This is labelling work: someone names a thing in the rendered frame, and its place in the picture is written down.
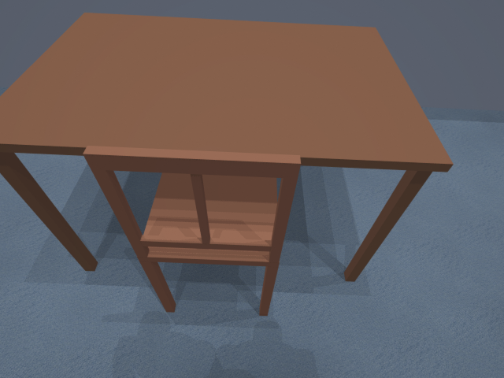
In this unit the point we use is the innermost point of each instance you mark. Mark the chair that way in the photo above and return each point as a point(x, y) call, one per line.
point(211, 207)

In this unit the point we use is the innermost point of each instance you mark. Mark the table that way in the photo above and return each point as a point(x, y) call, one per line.
point(332, 94)

